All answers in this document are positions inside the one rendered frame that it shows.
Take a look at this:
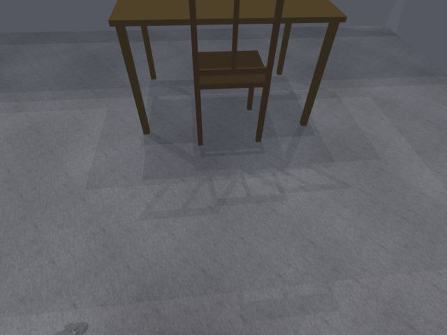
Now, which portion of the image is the table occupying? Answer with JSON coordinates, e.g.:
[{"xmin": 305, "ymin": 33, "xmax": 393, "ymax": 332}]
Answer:
[{"xmin": 108, "ymin": 0, "xmax": 347, "ymax": 135}]

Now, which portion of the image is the chair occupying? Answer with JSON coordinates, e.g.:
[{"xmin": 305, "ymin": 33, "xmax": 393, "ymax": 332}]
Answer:
[{"xmin": 189, "ymin": 0, "xmax": 284, "ymax": 146}]

